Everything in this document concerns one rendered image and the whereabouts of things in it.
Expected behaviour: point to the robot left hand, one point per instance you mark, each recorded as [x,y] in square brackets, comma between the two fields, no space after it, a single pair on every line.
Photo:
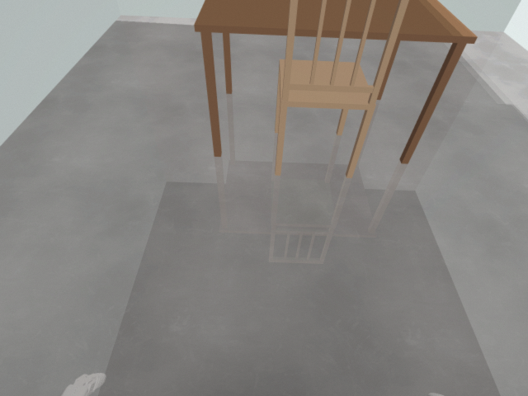
[84,385]

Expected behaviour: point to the chair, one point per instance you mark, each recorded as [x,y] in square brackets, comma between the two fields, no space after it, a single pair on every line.
[328,84]

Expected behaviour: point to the table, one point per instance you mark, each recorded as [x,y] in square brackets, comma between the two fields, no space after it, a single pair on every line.
[424,20]

